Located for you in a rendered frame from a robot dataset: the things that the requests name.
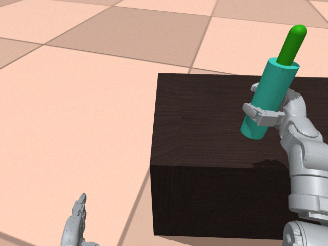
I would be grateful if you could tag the bottle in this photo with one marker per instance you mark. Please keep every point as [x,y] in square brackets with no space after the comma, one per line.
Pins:
[275,81]

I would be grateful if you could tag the right robot arm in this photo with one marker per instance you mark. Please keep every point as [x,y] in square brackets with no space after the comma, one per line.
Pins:
[308,165]

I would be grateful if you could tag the right robot hand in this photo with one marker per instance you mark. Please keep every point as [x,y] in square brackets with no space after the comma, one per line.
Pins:
[291,105]

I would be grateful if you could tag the left robot hand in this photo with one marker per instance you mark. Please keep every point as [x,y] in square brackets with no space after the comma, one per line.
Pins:
[75,226]

